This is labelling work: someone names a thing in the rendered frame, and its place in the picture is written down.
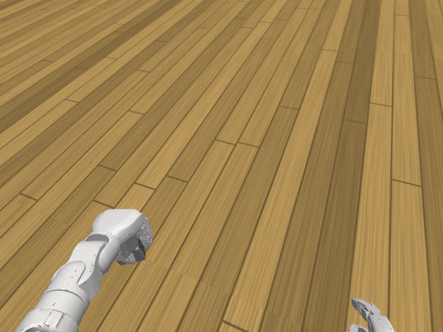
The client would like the right robot hand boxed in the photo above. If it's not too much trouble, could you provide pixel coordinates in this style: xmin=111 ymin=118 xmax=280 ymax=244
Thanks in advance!
xmin=346 ymin=297 xmax=395 ymax=332

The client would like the left robot hand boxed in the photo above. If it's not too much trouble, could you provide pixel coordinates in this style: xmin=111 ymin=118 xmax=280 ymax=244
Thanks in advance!
xmin=92 ymin=209 xmax=152 ymax=264

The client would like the left robot arm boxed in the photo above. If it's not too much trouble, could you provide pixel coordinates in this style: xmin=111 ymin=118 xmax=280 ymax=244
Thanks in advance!
xmin=15 ymin=230 xmax=120 ymax=332

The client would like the cube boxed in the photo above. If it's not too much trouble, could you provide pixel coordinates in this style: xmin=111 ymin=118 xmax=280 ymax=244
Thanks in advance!
xmin=117 ymin=234 xmax=145 ymax=265

